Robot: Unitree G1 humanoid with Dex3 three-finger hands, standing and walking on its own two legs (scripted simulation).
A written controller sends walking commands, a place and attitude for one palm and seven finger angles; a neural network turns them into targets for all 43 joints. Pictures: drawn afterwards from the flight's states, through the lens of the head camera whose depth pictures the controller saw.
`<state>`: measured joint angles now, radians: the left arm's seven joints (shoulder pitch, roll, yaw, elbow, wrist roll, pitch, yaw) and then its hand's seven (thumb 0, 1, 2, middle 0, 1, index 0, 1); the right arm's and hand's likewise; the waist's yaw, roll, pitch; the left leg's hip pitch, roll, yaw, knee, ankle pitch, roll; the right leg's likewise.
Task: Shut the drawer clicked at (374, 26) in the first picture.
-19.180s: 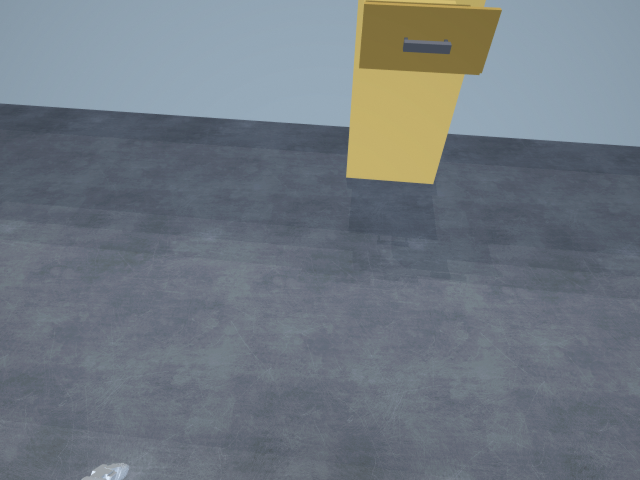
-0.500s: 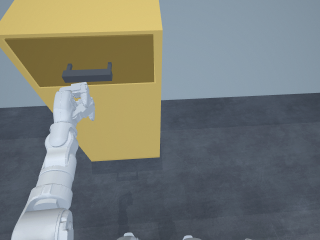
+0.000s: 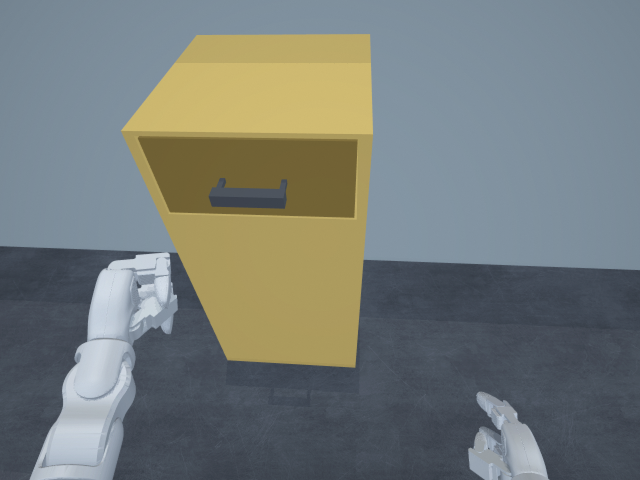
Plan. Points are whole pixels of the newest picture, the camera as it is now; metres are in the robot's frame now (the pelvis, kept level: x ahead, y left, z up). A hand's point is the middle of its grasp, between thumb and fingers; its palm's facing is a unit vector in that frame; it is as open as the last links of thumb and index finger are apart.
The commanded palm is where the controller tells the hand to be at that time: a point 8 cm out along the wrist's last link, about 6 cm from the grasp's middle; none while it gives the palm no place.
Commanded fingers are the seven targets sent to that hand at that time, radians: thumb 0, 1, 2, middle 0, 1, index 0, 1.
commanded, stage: draw the hand back to the body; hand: left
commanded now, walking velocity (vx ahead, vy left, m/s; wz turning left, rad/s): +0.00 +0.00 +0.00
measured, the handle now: (250, 190) +0.59 +0.18 +0.02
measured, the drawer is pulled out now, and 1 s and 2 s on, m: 0.00 0.00 0.00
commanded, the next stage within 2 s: step back with the hand held close in 0.66 s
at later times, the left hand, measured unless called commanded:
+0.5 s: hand (60, 360) +0.18 +0.24 +0.17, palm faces +0.38 -0.83 -0.40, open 3.3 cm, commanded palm +0.13 +0.28 +0.18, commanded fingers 0.00 0.90 0.90 -1.40 -1.60 -1.40 -1.60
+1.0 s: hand (50, 362) +0.18 +0.25 +0.17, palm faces +0.34 -0.82 -0.46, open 3.2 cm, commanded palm +0.12 +0.29 +0.18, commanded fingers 0.00 0.90 0.90 -1.40 -1.60 -1.40 -1.60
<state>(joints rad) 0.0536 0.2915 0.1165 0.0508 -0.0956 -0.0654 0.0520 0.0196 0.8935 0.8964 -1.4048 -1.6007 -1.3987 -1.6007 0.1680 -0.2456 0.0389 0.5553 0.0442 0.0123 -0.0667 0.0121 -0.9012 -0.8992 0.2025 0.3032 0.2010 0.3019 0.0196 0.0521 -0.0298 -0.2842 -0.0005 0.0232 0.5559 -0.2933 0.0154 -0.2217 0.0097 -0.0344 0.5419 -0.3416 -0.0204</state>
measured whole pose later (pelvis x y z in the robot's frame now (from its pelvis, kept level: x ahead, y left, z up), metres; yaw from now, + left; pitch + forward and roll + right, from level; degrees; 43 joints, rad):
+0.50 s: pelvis +0.00 +0.01 +0.01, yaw +0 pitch -4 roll +0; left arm 0.54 0.34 0.28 -0.46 -0.09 -0.09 0.10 0.02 0.89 0.90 -1.41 -1.60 -1.40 -1.60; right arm 0.20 -0.23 0.02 0.61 0.01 -0.07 -0.06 0.02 -0.90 -0.90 0.20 0.30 0.20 0.30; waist 0.06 0.08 0.00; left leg -0.13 -0.01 0.03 0.44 -0.25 0.02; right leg -0.06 0.01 -0.03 0.41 -0.28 -0.01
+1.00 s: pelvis -0.01 +0.01 +0.01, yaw +0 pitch +0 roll -1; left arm 0.58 0.35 0.34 -0.48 -0.07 -0.16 0.10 0.02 0.89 0.90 -1.41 -1.60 -1.40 -1.60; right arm 0.16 -0.24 0.00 0.57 0.00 0.00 -0.06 0.01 -0.90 -0.90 0.21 0.30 0.20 0.30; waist 0.01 0.06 0.02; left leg -0.22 0.00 0.03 0.45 -0.22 0.03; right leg -0.15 0.01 -0.03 0.40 -0.25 0.00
